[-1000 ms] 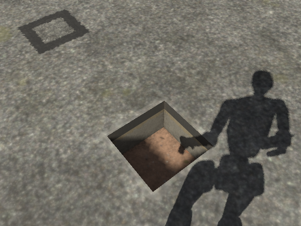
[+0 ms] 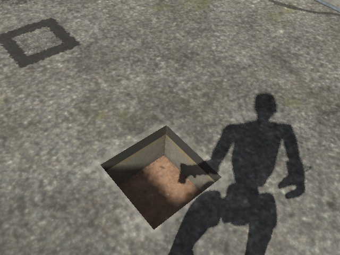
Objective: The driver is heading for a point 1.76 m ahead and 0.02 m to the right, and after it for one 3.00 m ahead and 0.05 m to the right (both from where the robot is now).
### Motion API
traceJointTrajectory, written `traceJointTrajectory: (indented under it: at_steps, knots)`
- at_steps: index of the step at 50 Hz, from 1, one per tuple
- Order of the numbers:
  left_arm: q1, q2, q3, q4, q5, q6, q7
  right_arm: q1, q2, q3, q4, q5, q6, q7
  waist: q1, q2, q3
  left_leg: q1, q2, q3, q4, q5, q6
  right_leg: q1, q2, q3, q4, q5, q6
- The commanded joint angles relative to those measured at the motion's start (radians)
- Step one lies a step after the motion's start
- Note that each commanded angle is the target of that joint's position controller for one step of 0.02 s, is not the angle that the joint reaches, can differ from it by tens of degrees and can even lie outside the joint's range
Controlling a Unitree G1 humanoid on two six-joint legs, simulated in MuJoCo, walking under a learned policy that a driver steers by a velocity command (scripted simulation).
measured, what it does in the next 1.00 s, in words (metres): walks ahead: right foot, then left foot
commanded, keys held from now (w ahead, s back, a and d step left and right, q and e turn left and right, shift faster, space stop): w+q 0.26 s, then w+e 0.74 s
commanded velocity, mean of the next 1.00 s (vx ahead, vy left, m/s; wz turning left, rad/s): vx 0.46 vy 0.00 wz -0.04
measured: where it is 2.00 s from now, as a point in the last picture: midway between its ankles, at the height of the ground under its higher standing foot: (193, 144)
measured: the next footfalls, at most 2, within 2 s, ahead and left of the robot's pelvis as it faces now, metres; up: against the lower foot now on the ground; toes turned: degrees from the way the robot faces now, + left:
right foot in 0.50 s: +0.45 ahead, -0.02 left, +0.00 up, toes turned +10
left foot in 0.96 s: +0.65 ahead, +0.25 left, +0.00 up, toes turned -10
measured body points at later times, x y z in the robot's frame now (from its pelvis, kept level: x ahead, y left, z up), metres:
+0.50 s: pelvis +0.25 +0.04 -0.02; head +0.29 +0.06 +0.43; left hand +0.45 +0.31 -0.09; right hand +0.29 -0.26 -0.13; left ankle +0.02 +0.10 -0.73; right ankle +0.41 -0.02 -0.74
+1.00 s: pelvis +0.53 +0.11 -0.01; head +0.55 +0.10 +0.44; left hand +0.60 +0.41 -0.12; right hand +0.72 -0.16 -0.08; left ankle +0.61 +0.25 -0.74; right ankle +0.42 -0.02 -0.72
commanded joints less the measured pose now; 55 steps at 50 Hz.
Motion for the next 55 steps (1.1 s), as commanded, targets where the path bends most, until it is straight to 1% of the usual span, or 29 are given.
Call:
traceJointTrajectory:
  at_steps: [1,2,3,4,7,11,15,20,23,24,25,26,27,28,30,31,35,40,41,45,46,47,48,49,50,51,52,53,55]
  knots:
    - [-0.143,0.032,-0.005,-0.094,0.021,-0.026,-0.013,0.299,-0.193,-0.074,0.04,0.008,-0.009,-0.021,-0.162,0.169,-0.057,0.422,0.026,-0.149,-0.177,-0.036,0.117,-0.367,-0.072,0.002,0.348,-0.072,-0.063]
    - [-0.234,-0.002,-0.019,-0.196,0.03,-0.046,-0.005,0.321,-0.336,-0.094,0.002,-0.009,-0.039,-0.015,-0.156,0.382,-0.055,0.511,0.271,-0.818,-0.417,-0.274,0.322,-0.745,0.127,0.102,0.694,-0.288,0.005]
    - [-0.242,0.078,-0.004,-0.187,-0.003,-0.07,-0.01,0.27,-0.25,-0.066,-0.025,-0.014,-0.07,-0.005,-0.152,0.186,-0.05,0.511,0.328,-0.858,-0.479,-0.321,0.354,-0.838,0.069,0.276,0.803,-0.251,-0.014]
    - [-0.213,0.099,0.001,-0.18,-0.02,-0.086,-0.021,0.23,-0.194,-0.047,-0.034,-0.015,-0.086,-0.005,-0.112,0.18,-0.001,0.475,0.303,-0.761,-0.463,-0.265,0.32,-0.856,0.034,0.289,0.788,-0.15,-0.039]
    - [-0.163,0.111,0.01,-0.133,0.037,-0.099,-0.022,0.131,-0.126,-0.018,-0.067,-0.018,-0.085,-0.021,-0.044,0.094,0.034,0.329,0.173,-0.485,-0.439,0.038,0.219,-0.707,-0.02,0.282,0.613,0.088,-0.03]
    - [-0.225,0.051,-0.009,-0.148,0.035,-0.081,-0.021,0.183,-0.142,-0.023,-0.064,-0.014,-0.081,-0.051,-0.052,0.081,0.031,0.279,0.097,-0.335,-0.441,0.356,0.196,-0.631,0.04,0.245,0.388,0.284,0.024]
    - [-0.333,-0.002,-0.036,-0.168,0.023,-0.084,-0.045,0.241,-0.133,-0.021,-0.031,-0.014,-0.076,-0.065,-0.099,0.127,0.053,0.213,0.062,-0.26,-0.446,0.334,0.154,-0.498,0.085,0.208,0.129,0.474,0.027]
    - [-0.391,0.034,-0.029,-0.198,0.011,-0.101,-0.079,0.282,-0.141,-0.026,0.018,-0.012,-0.077,-0.065,-0.109,0.112,0.105,0.328,0.141,-0.254,-0.43,0.401,0.139,-0.501,0.077,0.21,0.01,0.477,-0.051]
    - [-0.264,0.072,-0.003,-0.171,0.015,-0.097,-0.076,0.261,-0.164,-0.032,0.021,-0.023,-0.06,-0.067,-0.035,0.158,-0.009,0.449,0.134,-0.203,-0.233,0.921,0.105,-0.37,0.145,0.147,0.045,0.302,-0.114]
    - [-0.118,0.103,0.012,-0.135,0.014,-0.091,-0.069,0.239,-0.17,-0.029,0.015,-0.028,-0.05,-0.069,0.047,0.149,-0.11,0.445,0.101,-0.156,-0.039,1.079,0.079,-0.192,0.164,0.133,0.032,0.312,-0.151]
    - [0.052,0.146,0.018,-0.113,0.021,-0.083,-0.066,0.244,-0.15,-0.018,-0.008,-0.041,-0.043,-0.076,0.108,0.074,-0.26,0.248,0.083,-0.141,0.246,0.892,0.052,0.13,0.025,0.32,0.089,0.317,-0.217]
    - [0.134,0.226,0.039,-0.099,0.016,-0.082,-0.075,0.412,-0.034,0.013,-0.011,-0.05,-0.052,-0.063,0.027,-0.19,-0.437,-0.16,-0.108,-0.133,0.69,0.208,-0.041,0.524,-0.201,0.843,0.059,0.114,-0.416]
    - [0.172,0.135,0.021,-0.077,-0.013,-0.081,-0.083,0.373,-0.077,0.013,-0.011,-0.038,-0.073,-0.051,0.061,-0.217,-0.453,-0.338,-0.163,-0.21,0.822,-0.169,-0.045,0.585,-0.241,1.101,-0.147,-0.028,-0.43]
    - [0.108,0.105,0.012,-0.085,-0.012,-0.078,-0.072,0.214,-0.157,-0.007,-0.056,-0.004,-0.09,-0.046,0.083,-0.121,-0.271,-0.435,-0.094,-0.227,0.862,-0.109,-0.028,0.459,-0.228,0.947,-0.157,-0.052,-0.36]
    - [-0.014,0.108,0.005,-0.115,0.022,-0.066,-0.052,0.078,-0.164,-0.006,-0.097,-0.024,-0.112,-0.054,0.024,0.061,-0.084,-0.366,-0.02,-0.208,0.712,0.033,-0.016,0.108,-0.153,0.744,-0.193,0.182,-0.305]
    - [-0.036,0.097,0.0,-0.121,0.034,-0.067,-0.044,0.095,-0.154,-0.008,-0.099,-0.038,-0.111,-0.058,-0.017,0.042,-0.068,-0.301,0.011,-0.215,0.638,0.07,-0.021,0.016,-0.11,0.683,-0.212,0.264,-0.301]
    - [-0.029,0.086,0.0,-0.1,0.008,-0.067,-0.027,0.102,-0.111,0.001,-0.114,-0.054,-0.094,-0.073,-0.059,-0.024,-0.03,-0.266,0.048,-0.189,0.4,0.072,-0.072,-0.121,-0.061,0.585,-0.249,0.392,-0.32]
    - [0.047,0.154,0.022,-0.053,-0.012,-0.039,0.0,-0.055,-0.088,0.019,-0.151,-0.037,-0.103,-0.066,0.015,-0.045,-0.015,-0.229,0.007,-0.182,0.035,0.408,-0.102,-0.169,0.004,0.497,-0.223,0.365,-0.262]
    - [0.068,0.151,0.019,-0.041,-0.021,-0.038,0.002,-0.092,-0.08,0.02,-0.158,-0.05,-0.106,-0.047,0.04,-0.024,-0.029,-0.171,-0.022,-0.166,0.002,0.474,-0.088,-0.181,0.009,0.505,-0.215,0.377,-0.254]
    - [0.072,0.145,0.015,-0.048,0.003,-0.011,0.009,-0.165,-0.086,0.009,-0.181,-0.042,-0.13,-0.012,0.045,-0.085,-0.064,-0.117,-0.062,-0.165,-0.033,0.393,-0.062,-0.11,-0.002,0.561,-0.092,0.393,-0.24]
    - [0.083,0.143,0.014,-0.058,0.011,-0.004,0.007,-0.152,-0.079,0.005,-0.185,-0.048,-0.131,-0.012,0.036,-0.101,-0.089,-0.056,-0.084,-0.135,-0.006,0.33,-0.067,-0.104,0.003,0.575,-0.056,0.438,-0.241]
    - [0.015,0.143,0.02,-0.083,0.033,-0.006,0.011,0.021,-0.127,-0.022,-0.135,-0.046,-0.149,0.002,-0.046,-0.131,-0.163,0.075,-0.046,-0.213,0.094,0.411,-0.037,-0.111,-0.035,0.618,0.018,0.505,-0.244]
    - [-0.073,0.137,0.017,-0.125,0.024,-0.008,0.01,0.154,-0.167,-0.047,-0.1,-0.051,-0.157,0.006,-0.134,-0.118,-0.203,0.194,-0.04,-0.211,0.031,0.327,-0.014,-0.132,0.002,0.592,0.149,0.602,-0.208]
    - [-0.082,0.094,0.001,-0.146,0.011,-0.008,0.003,0.276,-0.19,-0.064,-0.076,-0.064,-0.159,0.007,-0.2,-0.024,-0.249,0.377,-0.002,-0.21,-0.067,0.307,0.019,-0.211,0.066,0.558,0.388,0.562,-0.164]
    - [0.145,-0.001,-0.034,-0.12,0.018,-0.005,-0.007,0.223,-0.198,-0.053,-0.101,-0.065,-0.135,-0.003,-0.074,0.285,-0.297,0.576,0.212,-0.421,-0.098,0.474,0.146,-0.466,0.192,0.47,0.648,-0.189,-0.103]
    - [0.201,0.032,-0.032,-0.108,-0.005,-0.024,-0.01,0.256,-0.185,-0.05,-0.099,-0.034,-0.119,-0.002,-0.073,0.362,-0.278,0.617,0.335,-0.668,-0.174,0.44,0.251,-0.681,0.205,0.434,0.858,-0.35,-0.077]
    - [0.12,0.073,-0.012,-0.141,-0.018,-0.013,0.0,0.253,-0.206,-0.064,-0.076,-0.013,-0.126,0.009,-0.072,0.28,-0.159,0.496,0.327,-0.756,-0.275,0.138,0.245,-0.772,0.142,0.4,0.965,-0.222,-0.078]
    - [0.031,0.099,-0.006,-0.162,-0.014,0.001,0.01,0.208,-0.168,-0.057,-0.075,-0.026,-0.127,0.017,-0.082,0.154,-0.078,0.354,0.311,-0.691,-0.309,0.066,0.239,-0.755,0.113,0.39,0.983,-0.143,-0.089]
    - [0.054,0.138,0.012,-0.148,0.005,0.039,0.015,0.043,-0.083,-0.021,-0.103,-0.029,-0.126,0.013,-0.009,0.065,0.02,0.096,0.273,-0.503,-0.327,0.19,0.216,-0.628,0.033,0.44,0.881,-0.059,-0.06]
